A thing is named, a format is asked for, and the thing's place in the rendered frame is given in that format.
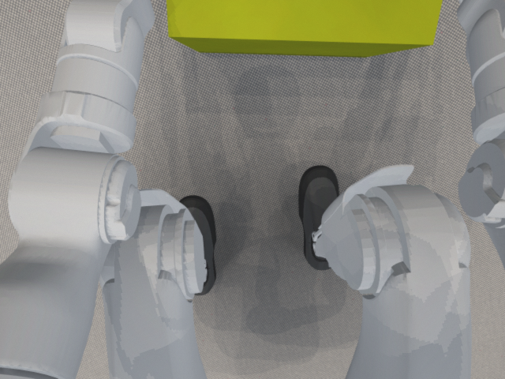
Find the left robot forearm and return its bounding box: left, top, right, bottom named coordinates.
left=8, top=0, right=155, bottom=229

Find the carton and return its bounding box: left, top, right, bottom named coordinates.
left=166, top=0, right=443, bottom=58

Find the robot left foot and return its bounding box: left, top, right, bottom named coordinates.
left=179, top=195, right=216, bottom=295

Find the robot left upper arm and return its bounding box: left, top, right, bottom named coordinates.
left=0, top=147, right=141, bottom=379

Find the right robot forearm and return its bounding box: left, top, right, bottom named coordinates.
left=457, top=0, right=505, bottom=145

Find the left robot thigh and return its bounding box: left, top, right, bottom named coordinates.
left=102, top=205, right=207, bottom=379

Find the robot right upper arm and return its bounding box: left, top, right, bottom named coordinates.
left=458, top=135, right=505, bottom=270

